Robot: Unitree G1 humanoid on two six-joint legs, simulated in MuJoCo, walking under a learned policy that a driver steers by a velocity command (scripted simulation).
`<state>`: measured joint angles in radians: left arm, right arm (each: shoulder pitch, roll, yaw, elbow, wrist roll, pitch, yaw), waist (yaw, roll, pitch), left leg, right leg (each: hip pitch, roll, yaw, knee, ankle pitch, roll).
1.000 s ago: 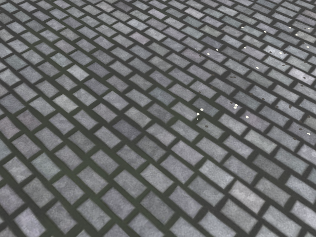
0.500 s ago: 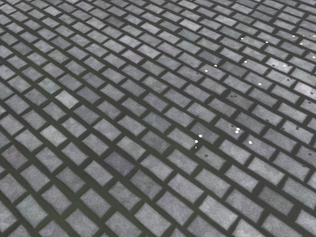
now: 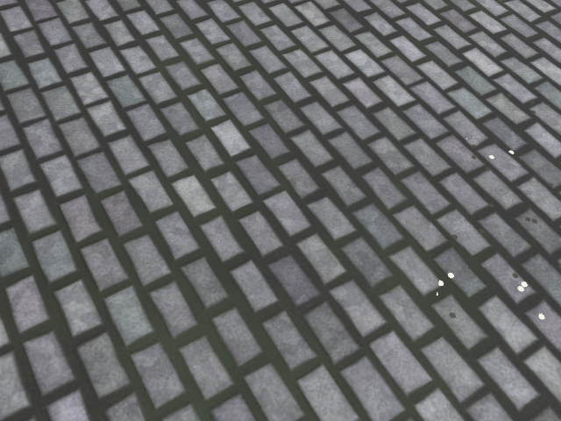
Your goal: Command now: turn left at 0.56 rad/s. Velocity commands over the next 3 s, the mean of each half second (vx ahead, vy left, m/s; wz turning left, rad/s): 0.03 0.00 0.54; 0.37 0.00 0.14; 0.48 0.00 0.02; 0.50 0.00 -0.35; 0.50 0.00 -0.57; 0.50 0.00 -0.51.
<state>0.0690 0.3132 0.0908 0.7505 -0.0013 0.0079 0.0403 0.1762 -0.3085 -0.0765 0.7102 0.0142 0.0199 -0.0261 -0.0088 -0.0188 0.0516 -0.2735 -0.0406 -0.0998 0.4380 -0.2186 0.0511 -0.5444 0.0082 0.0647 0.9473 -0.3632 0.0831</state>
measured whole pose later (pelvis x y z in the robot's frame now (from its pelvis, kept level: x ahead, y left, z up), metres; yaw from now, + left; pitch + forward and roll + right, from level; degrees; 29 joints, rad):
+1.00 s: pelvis +0.18 +0.04 -0.01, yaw +19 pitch +3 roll +0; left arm 0.03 0.28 0.03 0.70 -0.02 -0.08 -0.07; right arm 0.45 -0.29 -0.06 0.77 0.02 -0.05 -0.01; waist -0.09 -0.03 0.03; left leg 0.11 -0.01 -0.01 0.21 -0.37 0.01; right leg -0.61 -0.04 -0.02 0.56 -0.01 -0.01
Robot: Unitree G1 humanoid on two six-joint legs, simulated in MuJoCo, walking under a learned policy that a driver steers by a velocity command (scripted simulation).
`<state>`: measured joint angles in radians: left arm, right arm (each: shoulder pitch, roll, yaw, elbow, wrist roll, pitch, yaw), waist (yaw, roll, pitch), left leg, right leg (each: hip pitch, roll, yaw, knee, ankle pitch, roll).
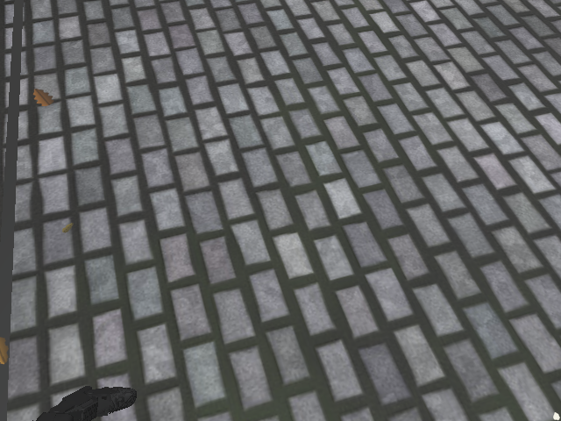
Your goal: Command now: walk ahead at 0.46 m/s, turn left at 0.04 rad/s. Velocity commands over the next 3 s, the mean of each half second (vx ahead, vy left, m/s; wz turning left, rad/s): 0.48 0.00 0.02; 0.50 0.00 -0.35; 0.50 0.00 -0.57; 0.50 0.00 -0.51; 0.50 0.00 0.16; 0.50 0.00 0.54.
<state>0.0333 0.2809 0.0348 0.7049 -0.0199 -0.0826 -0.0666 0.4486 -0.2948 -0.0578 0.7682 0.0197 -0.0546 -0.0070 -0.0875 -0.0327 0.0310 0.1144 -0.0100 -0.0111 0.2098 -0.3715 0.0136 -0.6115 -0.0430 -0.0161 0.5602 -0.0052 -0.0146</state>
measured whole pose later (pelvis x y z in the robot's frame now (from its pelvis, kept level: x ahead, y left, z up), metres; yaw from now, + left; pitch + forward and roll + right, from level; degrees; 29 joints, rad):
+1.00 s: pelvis +0.55 +0.01 +0.01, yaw -13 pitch +1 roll +3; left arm 0.11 0.28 0.05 0.73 -0.02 -0.02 -0.04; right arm 0.32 -0.28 -0.07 0.81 0.00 -0.09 -0.01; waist -0.07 -0.04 0.04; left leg 0.05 -0.02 0.24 0.23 -0.28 0.00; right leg -0.66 -0.10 0.02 0.72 0.00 -0.01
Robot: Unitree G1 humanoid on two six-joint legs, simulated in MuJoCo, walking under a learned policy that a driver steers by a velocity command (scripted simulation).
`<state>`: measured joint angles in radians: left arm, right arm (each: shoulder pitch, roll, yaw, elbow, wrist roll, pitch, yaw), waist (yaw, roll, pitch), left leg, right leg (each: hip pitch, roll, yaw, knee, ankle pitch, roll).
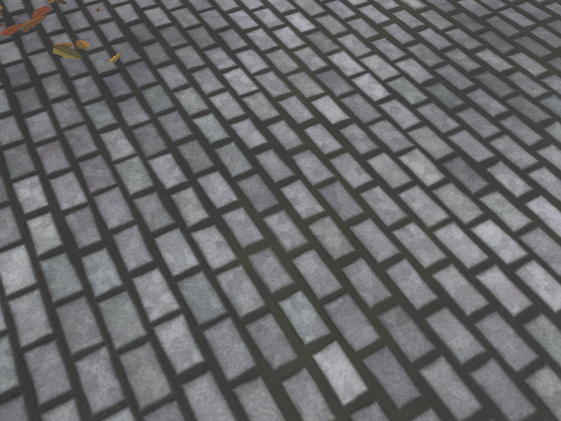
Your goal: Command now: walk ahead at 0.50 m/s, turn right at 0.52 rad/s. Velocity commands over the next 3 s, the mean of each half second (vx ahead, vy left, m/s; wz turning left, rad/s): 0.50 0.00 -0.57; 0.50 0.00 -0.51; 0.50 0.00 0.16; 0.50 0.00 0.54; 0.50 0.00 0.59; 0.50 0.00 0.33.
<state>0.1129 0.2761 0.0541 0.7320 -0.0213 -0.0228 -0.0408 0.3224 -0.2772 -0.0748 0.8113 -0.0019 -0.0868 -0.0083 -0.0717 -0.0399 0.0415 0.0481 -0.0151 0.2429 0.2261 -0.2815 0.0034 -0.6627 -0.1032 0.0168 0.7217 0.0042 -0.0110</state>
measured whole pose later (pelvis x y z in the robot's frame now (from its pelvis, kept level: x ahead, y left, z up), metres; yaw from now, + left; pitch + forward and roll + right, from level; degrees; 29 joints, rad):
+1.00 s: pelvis +0.54 -0.12 +0.00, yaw -33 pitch +1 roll +2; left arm 0.10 0.28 0.06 0.63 -0.02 -0.03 -0.03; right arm 0.36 -0.29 -0.07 0.85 0.01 -0.09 0.01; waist -0.10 -0.04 0.04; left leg -0.01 -0.01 0.14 0.24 -0.26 0.01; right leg -0.65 -0.09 0.06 0.72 -0.06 -0.01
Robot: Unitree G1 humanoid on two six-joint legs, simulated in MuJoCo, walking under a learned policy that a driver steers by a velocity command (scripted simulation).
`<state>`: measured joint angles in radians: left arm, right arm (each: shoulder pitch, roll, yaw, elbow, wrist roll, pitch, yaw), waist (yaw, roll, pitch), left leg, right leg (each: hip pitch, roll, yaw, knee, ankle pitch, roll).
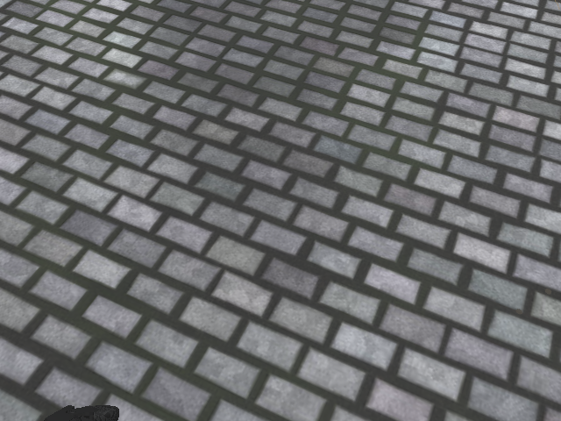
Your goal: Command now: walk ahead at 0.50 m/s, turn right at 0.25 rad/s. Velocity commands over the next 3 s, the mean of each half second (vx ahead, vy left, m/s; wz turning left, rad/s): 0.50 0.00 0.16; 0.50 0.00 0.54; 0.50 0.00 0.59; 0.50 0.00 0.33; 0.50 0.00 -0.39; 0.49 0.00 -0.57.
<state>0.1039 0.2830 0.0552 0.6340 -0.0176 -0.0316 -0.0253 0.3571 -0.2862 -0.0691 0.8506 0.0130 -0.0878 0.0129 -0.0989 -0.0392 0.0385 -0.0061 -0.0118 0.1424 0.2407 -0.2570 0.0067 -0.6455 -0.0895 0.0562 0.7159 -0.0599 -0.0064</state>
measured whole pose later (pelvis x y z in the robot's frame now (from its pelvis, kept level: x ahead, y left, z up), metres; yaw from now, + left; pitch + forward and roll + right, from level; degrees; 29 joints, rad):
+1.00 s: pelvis +0.55 +0.05 +0.00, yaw +26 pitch +2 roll +0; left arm 0.05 0.29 0.05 0.70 0.01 -0.09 0.00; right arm 0.32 -0.28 -0.07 0.73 0.02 -0.04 -0.01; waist -0.07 -0.03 0.04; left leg -0.15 -0.11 -0.13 0.36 -0.24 0.08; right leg -0.64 -0.08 0.11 0.65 0.00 0.07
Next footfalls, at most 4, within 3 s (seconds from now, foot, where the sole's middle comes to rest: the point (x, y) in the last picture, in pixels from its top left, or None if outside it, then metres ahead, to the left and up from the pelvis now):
0.12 right None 0.24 -0.14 -0.78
0.66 left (218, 405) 0.51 0.12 -0.78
1.14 right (246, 278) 0.85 0.04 -0.78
1.66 left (103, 279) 0.88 0.43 -0.78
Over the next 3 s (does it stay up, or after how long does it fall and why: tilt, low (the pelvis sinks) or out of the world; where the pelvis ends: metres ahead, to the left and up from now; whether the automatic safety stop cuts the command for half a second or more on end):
stays up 1.39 0.76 0.00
